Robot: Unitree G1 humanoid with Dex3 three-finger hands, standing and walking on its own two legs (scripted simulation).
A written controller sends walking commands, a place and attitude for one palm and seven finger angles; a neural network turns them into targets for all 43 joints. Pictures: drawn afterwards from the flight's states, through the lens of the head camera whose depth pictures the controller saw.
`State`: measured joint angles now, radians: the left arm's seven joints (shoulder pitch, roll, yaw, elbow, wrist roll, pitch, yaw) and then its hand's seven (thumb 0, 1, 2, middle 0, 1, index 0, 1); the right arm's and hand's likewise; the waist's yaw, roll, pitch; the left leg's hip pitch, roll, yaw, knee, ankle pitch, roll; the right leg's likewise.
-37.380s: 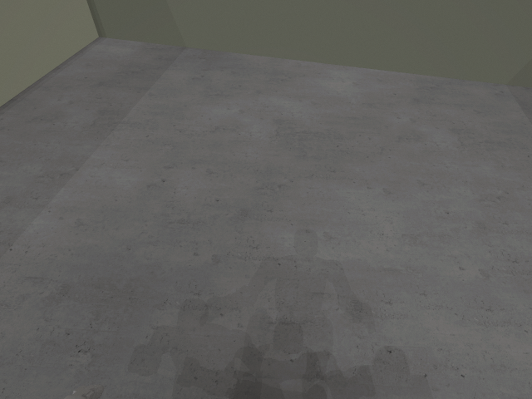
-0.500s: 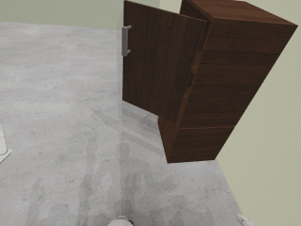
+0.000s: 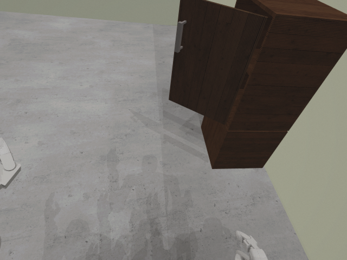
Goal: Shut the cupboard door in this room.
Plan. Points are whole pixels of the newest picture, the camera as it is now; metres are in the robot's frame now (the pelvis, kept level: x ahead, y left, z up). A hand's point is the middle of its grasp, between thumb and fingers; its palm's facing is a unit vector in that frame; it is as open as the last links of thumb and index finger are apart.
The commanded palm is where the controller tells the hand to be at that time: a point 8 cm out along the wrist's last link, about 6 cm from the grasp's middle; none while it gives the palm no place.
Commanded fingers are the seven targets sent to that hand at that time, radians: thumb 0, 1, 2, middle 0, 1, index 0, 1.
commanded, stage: stop stepping back and stand still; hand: left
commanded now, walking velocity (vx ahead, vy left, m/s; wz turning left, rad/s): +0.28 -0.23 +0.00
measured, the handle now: (180, 36) +1.09 +0.05 +0.08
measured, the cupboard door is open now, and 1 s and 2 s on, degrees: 54 54 54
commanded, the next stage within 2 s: let the arm hang, fingers relaxed in 1.14 s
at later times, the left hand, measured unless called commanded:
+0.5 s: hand (50, 166) +0.22 +0.24 +0.17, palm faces +0.45 -0.80 -0.39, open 7.4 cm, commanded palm +0.16 +0.28 +0.17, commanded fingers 0.00 0.90 0.90 -0.20 -0.30 -0.20 -0.30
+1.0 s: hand (69, 145) +0.28 +0.24 +0.15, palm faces +0.42 -0.78 -0.47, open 7.4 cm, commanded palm +0.21 +0.28 +0.17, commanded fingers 0.00 0.90 0.90 -0.20 -0.30 -0.20 -0.30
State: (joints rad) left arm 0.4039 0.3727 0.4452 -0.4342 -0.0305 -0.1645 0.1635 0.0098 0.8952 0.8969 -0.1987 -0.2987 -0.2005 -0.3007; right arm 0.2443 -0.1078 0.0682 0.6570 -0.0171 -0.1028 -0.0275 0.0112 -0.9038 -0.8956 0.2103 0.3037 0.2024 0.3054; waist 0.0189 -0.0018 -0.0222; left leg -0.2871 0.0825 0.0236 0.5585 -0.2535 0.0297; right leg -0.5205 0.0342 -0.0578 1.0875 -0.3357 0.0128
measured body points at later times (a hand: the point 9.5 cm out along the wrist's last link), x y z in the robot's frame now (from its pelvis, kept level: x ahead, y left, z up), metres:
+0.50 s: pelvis +0.01 -0.01 -0.02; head -0.01 +0.00 +0.43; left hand +0.19 +0.29 +0.19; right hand +0.11 -0.27 -0.11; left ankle +0.08 +0.11 -0.73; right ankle -0.09 -0.08 -0.74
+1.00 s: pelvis +0.06 -0.02 -0.01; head +0.07 -0.03 +0.44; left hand +0.25 +0.28 +0.18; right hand +0.22 -0.26 -0.10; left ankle +0.09 +0.11 -0.74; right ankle -0.05 -0.10 -0.73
